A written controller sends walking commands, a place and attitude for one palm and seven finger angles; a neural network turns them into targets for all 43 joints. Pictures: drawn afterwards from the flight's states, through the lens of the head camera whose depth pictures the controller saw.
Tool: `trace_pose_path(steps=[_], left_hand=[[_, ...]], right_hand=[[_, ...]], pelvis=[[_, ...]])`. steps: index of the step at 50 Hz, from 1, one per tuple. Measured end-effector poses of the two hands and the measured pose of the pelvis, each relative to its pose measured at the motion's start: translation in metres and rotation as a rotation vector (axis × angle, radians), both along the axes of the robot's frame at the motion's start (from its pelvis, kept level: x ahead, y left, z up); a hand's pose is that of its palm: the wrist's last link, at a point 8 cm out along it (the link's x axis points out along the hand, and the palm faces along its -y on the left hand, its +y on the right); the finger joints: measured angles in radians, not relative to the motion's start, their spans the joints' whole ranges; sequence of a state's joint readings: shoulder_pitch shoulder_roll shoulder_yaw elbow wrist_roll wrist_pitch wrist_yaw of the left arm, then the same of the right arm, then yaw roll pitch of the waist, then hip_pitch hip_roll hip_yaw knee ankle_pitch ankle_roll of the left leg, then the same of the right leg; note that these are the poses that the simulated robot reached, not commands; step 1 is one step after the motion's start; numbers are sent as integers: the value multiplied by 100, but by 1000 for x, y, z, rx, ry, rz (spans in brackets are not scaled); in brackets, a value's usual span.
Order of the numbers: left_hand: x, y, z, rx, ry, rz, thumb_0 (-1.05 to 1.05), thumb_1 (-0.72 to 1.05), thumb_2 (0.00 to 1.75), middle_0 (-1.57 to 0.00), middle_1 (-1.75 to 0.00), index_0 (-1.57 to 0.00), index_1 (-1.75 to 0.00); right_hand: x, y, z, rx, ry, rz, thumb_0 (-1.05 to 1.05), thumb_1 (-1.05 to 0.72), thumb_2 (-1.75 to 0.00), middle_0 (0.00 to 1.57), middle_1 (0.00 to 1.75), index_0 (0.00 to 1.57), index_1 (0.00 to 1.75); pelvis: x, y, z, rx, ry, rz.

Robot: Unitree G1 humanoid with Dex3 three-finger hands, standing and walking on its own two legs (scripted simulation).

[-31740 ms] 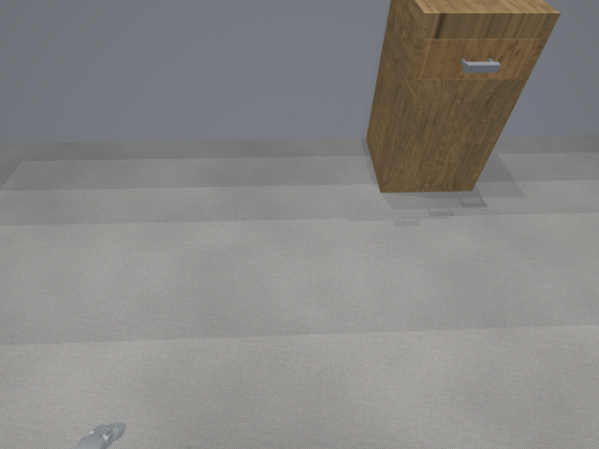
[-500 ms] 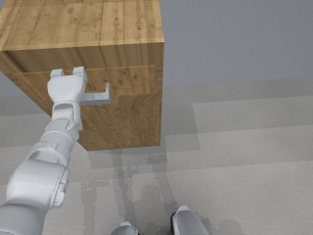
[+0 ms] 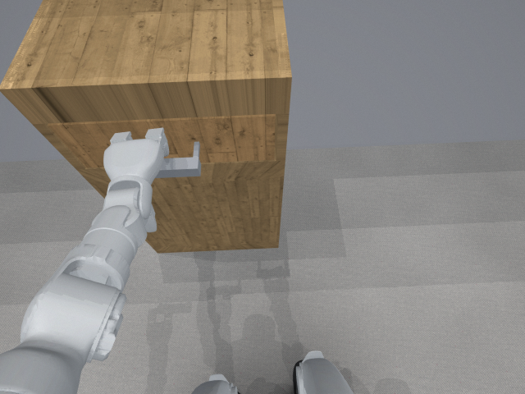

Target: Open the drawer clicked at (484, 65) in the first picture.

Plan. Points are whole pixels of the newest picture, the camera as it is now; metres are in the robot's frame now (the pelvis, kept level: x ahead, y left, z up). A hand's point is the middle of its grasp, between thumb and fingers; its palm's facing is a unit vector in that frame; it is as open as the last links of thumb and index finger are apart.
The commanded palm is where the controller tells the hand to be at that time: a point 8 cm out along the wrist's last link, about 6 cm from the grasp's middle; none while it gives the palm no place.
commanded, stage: re-aim the fingers above the handle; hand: left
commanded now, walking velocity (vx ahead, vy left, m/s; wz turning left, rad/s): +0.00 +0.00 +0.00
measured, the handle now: (170, 157) +0.55 +0.16 -0.06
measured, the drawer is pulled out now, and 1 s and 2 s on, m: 0.00 0.00 0.00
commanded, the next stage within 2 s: lower the fingers behind the handle in 0.02 s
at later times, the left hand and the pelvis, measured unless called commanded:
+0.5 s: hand (174, 152) +0.50 +0.13 +0.01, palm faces -0.05 +0.06 -1.00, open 13.8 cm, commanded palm +0.47 +0.16 +0.02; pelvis -0.02 +0.00 -0.01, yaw -1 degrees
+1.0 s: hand (166, 176) +0.50 +0.16 -0.06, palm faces -0.01 +0.04 -1.00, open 13.9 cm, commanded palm +0.48 +0.16 -0.01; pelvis -0.03 -0.01 -0.05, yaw +1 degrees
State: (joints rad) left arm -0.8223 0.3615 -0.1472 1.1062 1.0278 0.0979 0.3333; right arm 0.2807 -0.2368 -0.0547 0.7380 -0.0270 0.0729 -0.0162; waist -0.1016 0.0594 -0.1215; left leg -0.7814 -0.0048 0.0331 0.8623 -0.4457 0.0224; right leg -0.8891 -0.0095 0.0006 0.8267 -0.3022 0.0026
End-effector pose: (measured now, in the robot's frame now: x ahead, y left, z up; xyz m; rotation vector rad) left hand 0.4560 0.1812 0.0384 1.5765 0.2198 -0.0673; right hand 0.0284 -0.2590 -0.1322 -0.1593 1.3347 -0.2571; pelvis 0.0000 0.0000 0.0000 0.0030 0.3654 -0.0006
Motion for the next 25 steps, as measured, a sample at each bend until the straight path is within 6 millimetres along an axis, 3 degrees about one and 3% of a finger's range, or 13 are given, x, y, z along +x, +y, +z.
trace_pose_path(steps=[3, 7, 11, 15, 25], left_hand=[[0, -25, 3, -81, -5, -146, -1, -48, 30, -32, -120, -32, -120], [8, -47, 17, -130, -156, -280, 0, -49, 30, -32, -120, -33, -120], [21, -38, 19, -73, -297, -214, 0, -49, 30, -34, -122, -32, -120], [21, -48, 14, 29, -343, -168, 0, -48, 30, -36, -129, -32, -121], [26, -59, 31, 52, -127, -20, 0, -49, 30, -33, -123, -29, -130]], right_hand=[[-1, -2, 7, -39, -14, 7, 1, -90, -90, 20, 30, 20, 30], [-4, -9, 7, -74, -19, 19, 1, -90, -90, 20, 30, 20, 30], [-10, -13, -3, -67, 5, 24, 1, -90, -90, 20, 30, 20, 30], [-15, -9, -13, -25, 37, 17, 1, -90, -90, 20, 30, 20, 30], [-27, -3, -3, -15, 0, -53, 1, -90, -90, 20, 30, 20, 30]], pelvis=[[2, 0, 0, -4, -3, 11], [3, 0, -7, -7, 14, 11], [-1, 1, -17, -4, 43, 0], [-6, 3, -19, 1, 56, -9], [-22, -3, -7, 20, 10, -27]])
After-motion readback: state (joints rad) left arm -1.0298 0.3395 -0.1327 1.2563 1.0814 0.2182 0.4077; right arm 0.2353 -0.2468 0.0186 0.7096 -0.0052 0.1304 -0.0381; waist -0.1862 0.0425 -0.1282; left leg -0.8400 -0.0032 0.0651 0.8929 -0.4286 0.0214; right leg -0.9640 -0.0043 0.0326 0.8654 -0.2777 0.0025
